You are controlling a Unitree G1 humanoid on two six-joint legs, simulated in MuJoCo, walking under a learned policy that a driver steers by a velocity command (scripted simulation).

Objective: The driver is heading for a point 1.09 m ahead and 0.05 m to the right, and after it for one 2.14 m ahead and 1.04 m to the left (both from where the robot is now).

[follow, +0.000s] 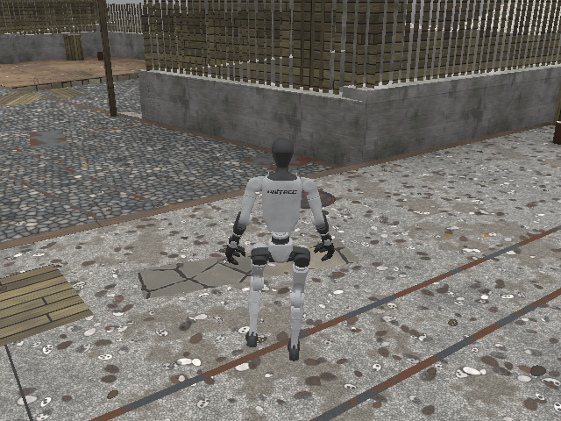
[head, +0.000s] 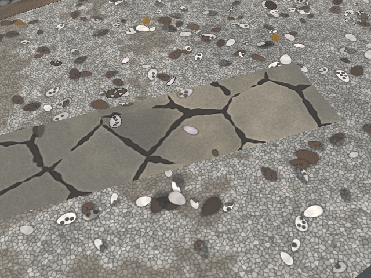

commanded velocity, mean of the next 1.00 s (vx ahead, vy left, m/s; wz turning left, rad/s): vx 0.50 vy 0.00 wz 0.00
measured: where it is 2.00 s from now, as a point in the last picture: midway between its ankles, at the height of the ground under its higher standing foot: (198, 148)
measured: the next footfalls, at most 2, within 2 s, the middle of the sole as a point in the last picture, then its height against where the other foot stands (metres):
left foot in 0.32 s outside the picture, level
right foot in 0.84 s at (229, 233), level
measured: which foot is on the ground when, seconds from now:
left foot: up 0.00-0.30, down 0.32-0.86, up 0.88-1.00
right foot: down 0.00-0.34, up 0.36-0.82, down 0.84-1.00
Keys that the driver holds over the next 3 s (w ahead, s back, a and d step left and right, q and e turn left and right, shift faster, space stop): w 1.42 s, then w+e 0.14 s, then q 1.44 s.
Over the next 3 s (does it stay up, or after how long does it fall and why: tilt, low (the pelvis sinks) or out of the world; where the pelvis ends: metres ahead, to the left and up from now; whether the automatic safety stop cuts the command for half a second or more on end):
stays up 1.07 0.04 0.00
